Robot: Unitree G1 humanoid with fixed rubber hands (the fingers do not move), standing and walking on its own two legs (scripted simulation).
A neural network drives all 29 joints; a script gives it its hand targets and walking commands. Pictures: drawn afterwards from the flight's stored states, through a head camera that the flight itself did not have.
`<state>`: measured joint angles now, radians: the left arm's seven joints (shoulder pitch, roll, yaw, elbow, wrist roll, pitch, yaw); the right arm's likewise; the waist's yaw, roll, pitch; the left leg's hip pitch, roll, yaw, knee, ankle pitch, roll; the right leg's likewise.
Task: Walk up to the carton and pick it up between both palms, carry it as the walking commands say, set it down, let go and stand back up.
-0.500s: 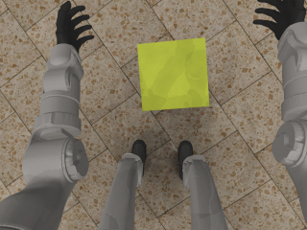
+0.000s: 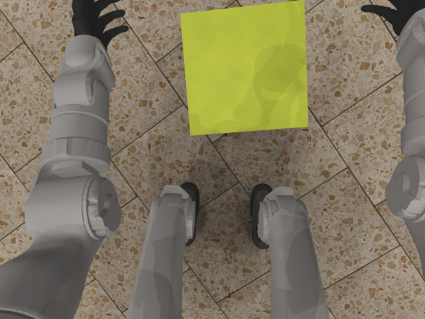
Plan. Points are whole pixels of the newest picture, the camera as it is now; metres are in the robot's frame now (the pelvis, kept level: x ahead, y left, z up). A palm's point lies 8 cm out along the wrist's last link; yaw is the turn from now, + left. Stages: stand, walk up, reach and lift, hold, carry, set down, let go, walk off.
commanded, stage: reach and lift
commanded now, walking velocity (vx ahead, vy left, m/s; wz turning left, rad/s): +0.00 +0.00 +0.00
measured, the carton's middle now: (241, 81) +0.52 -0.05 -0.42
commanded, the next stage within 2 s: none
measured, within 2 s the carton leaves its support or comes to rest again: neither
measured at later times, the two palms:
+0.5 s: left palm (134, 61) +0.54 +0.18 -0.26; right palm (351, 48) +0.54 -0.25 -0.26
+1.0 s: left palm (147, 72) +0.53 +0.18 -0.35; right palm (331, 62) +0.54 -0.24 -0.35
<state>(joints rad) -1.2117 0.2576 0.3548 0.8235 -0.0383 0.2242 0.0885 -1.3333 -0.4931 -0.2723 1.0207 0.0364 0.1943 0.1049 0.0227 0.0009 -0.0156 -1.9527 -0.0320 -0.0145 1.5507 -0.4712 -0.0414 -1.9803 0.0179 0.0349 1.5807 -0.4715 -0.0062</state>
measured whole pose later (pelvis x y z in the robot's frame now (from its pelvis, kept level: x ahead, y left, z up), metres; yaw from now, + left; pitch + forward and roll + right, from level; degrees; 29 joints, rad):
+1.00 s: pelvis -0.02 +0.01 -0.18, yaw +1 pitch +35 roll +3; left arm -1.48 0.36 0.15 1.07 -0.24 0.10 0.15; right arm -1.58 -0.57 -0.04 1.21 0.24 0.09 -0.01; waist 0.00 0.04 0.46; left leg -2.23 -0.06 0.00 2.24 -0.61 -0.05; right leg -2.25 0.00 0.04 2.27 -0.62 0.00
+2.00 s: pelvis -0.03 +0.00 -0.17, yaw +0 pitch +34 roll +3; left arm -1.53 0.26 0.28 1.08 -0.10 0.13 0.14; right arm -1.68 -0.47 -0.02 1.25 0.14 0.13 -0.01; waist -0.01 0.03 0.49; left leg -2.19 -0.07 -0.01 2.20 -0.60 -0.07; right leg -2.23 0.01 0.04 2.24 -0.60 -0.01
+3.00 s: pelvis -0.02 +0.00 -0.14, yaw +0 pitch +43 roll +4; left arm -1.34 0.15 0.43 0.78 0.02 0.32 0.13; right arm -1.48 -0.35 -0.24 0.94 -0.07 0.33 0.01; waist 0.00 0.03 0.19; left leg -2.23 -0.08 -0.02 2.06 -0.58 -0.07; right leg -2.27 0.06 0.05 2.09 -0.56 0.00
